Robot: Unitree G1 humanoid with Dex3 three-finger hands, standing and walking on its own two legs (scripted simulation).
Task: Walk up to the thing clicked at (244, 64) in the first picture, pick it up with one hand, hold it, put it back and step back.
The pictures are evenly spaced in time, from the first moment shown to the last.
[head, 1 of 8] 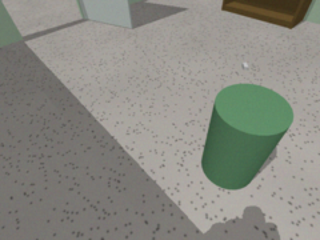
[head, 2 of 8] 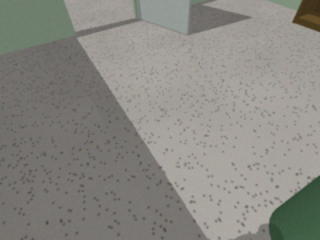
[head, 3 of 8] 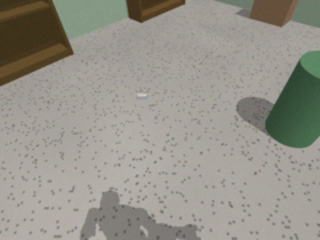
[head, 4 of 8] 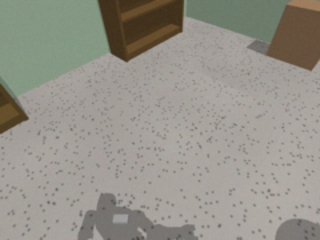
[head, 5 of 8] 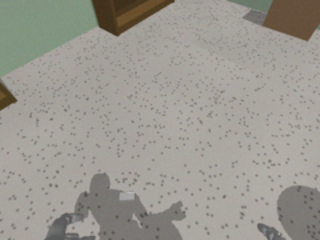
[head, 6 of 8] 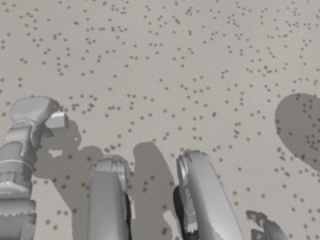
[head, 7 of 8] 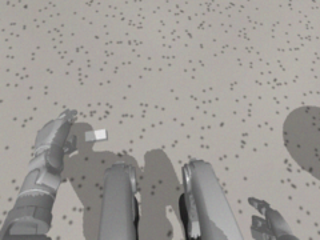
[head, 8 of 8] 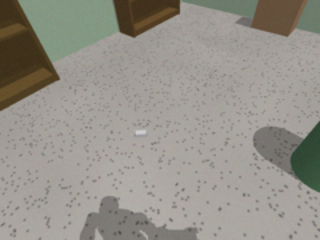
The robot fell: no
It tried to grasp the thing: yes
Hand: left
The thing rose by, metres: 0.69
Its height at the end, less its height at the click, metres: +0.00
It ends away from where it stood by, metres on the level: 0.01
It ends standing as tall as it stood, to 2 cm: yes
